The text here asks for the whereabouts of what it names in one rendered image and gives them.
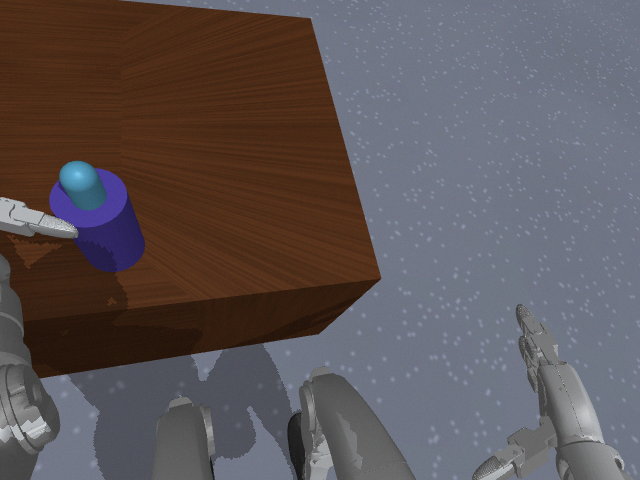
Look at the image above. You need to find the right robot hand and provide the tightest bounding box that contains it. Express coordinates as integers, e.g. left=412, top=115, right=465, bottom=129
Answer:
left=472, top=304, right=605, bottom=480

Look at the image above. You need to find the bottle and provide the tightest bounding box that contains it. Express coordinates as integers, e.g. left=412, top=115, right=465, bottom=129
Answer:
left=49, top=161, right=145, bottom=272

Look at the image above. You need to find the left robot arm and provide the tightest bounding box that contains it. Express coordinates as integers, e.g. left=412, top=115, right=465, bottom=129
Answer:
left=0, top=254, right=60, bottom=480

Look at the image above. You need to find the left robot hand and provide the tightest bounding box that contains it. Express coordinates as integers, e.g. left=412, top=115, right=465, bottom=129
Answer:
left=0, top=197, right=79, bottom=238

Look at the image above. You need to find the right robot foot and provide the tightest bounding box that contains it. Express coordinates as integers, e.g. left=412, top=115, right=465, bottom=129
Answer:
left=287, top=413, right=305, bottom=480

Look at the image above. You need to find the right robot arm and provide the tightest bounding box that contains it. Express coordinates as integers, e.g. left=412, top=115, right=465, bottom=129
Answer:
left=556, top=441, right=634, bottom=480

